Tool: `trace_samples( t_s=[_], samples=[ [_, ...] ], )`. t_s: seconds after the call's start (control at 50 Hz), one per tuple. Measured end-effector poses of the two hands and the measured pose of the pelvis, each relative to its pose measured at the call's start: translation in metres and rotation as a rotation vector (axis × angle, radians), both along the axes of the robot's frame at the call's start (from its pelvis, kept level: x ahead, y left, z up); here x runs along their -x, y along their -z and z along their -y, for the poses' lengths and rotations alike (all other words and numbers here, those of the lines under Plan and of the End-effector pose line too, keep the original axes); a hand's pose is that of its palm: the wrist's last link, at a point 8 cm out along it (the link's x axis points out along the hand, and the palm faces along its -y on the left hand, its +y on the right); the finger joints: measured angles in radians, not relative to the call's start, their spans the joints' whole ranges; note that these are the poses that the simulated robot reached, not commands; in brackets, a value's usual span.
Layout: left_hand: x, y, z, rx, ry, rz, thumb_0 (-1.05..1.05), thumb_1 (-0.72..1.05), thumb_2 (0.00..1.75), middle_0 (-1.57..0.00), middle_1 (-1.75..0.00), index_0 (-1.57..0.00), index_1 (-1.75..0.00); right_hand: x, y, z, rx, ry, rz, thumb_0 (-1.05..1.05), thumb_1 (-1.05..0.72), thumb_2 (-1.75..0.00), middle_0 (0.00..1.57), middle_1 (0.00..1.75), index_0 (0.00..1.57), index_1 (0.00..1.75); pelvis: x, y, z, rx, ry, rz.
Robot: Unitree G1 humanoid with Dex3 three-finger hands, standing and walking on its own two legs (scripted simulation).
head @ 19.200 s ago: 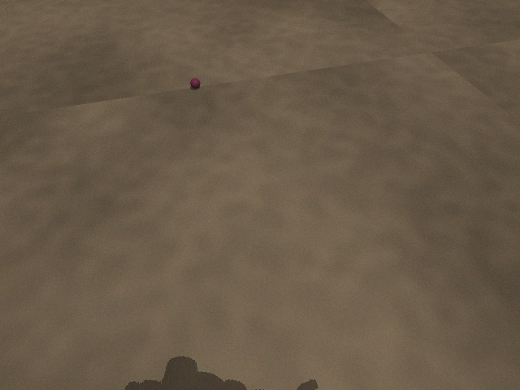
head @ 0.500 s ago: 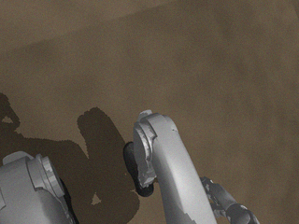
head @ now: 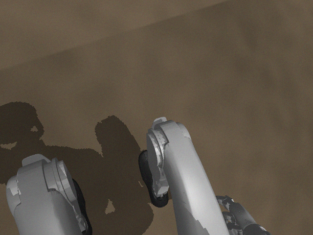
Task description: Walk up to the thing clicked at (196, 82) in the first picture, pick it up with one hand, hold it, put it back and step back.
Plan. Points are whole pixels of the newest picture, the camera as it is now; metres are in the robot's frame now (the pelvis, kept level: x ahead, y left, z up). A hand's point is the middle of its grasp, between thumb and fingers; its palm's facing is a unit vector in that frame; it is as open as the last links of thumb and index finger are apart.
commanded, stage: lift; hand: left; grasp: from above
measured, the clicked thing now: out of the picture +0.54 +0.33 -0.18
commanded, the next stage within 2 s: hold in 1.66 s
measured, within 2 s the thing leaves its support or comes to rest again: neither
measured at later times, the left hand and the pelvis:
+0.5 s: hand out of the picture +0.47 +0.33 -0.05, palm faces -0.47 -0.12 -0.87, open 8.7 cm; pelvis +0.00 +0.00 +0.06, yaw +4 degrees
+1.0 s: hand out of the picture +0.37 +0.30 +0.16, palm faces -0.44 -0.14 -0.89, open 8.6 cm; pelvis +0.01 +0.00 +0.23, yaw +8 degrees
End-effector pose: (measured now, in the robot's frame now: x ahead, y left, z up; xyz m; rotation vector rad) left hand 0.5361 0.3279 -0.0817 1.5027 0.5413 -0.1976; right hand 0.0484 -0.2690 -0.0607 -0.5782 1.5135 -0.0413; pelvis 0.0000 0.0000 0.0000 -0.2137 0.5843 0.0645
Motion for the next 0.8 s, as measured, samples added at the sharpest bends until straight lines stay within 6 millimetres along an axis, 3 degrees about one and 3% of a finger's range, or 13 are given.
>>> trace_samples(
  t_s=[0.18, 0.36, 0.58, 0.8],
  samples=[
    [0.007, -0.015, 0.001, 0.025, -0.014, -0.022, 0.0, 0.17, 0.3, -0.76, -0.62, -0.82, -0.53, 0.009, -0.005, 0.0, -0.005, 0.044, -0.019, 0.0, -0.9, -0.9, 0.2, 0.3, 0.21, 0.3, 0.001, -0.01, 0.001, -0.01, -0.007, -0.016],
    [0.033, -0.047, -0.003, 0.044, 0.003, -0.036, 0.0, 0.19, 0.28, -0.74, -0.64, -0.8, -0.54, -0.004, -0.014, 0.002, -0.019, 0.059, 0.009, 0.0, -0.9, -0.9, 0.2, 0.3, 0.21, 0.3, 0.003, -0.031, 0.001, -0.025, -0.025, -0.031],
    [0.074, -0.117, -0.012, 0.053, 0.01, -0.017, 0.01, 0.2, 0.27, -0.72, -0.65, -0.79, -0.55, -0.05, -0.04, -0.005, -0.06, 0.059, 0.135, 0.0, -0.9, -0.9, 0.2, 0.3, 0.21, 0.3, 0.002, -0.076, 0.0, -0.058, -0.044, -0.042],
    [0.113, -0.207, -0.001, 0.056, 0.0, 0.012, 0.02, 0.22, 0.25, -0.72, -0.65, -0.79, -0.54, -0.091, -0.095, -0.022, -0.137, 0.068, 0.273, 0.0, -0.9, -0.9, 0.2, 0.3, 0.21, 0.3, -0.002, -0.146, 0.0, -0.092, -0.061, 0.014]
  ],
)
